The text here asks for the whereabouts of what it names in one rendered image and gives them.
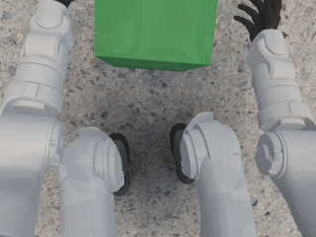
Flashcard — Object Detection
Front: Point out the robot right upper arm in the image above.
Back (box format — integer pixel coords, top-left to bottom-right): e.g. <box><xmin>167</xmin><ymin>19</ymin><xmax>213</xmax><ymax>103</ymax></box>
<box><xmin>255</xmin><ymin>129</ymin><xmax>316</xmax><ymax>237</ymax></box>

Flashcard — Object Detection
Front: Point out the robot left upper arm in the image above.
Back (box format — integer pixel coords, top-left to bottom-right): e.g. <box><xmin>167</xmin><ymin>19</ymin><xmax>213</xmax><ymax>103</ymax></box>
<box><xmin>0</xmin><ymin>112</ymin><xmax>65</xmax><ymax>237</ymax></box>

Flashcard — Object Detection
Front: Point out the right robot hand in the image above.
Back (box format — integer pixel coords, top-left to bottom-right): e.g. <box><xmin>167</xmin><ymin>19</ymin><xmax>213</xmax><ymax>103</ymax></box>
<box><xmin>233</xmin><ymin>0</ymin><xmax>282</xmax><ymax>42</ymax></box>

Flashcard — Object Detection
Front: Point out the carton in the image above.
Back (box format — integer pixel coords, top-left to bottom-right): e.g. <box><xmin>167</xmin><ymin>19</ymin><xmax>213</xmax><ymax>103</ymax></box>
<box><xmin>94</xmin><ymin>0</ymin><xmax>218</xmax><ymax>72</ymax></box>

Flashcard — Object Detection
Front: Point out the robot right forearm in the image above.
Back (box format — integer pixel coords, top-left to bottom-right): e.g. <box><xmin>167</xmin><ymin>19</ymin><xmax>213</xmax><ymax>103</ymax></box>
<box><xmin>246</xmin><ymin>29</ymin><xmax>316</xmax><ymax>132</ymax></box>

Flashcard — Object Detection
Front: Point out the robot left forearm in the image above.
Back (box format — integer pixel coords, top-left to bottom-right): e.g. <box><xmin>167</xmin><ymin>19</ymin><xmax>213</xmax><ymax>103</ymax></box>
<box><xmin>0</xmin><ymin>0</ymin><xmax>74</xmax><ymax>117</ymax></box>

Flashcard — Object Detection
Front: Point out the robot right shin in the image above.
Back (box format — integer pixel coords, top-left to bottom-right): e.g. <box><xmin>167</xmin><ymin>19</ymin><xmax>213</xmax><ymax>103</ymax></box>
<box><xmin>180</xmin><ymin>112</ymin><xmax>242</xmax><ymax>179</ymax></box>

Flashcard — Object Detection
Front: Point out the robot left thigh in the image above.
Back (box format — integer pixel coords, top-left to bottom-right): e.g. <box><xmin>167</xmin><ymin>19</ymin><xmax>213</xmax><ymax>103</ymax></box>
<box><xmin>59</xmin><ymin>136</ymin><xmax>121</xmax><ymax>237</ymax></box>

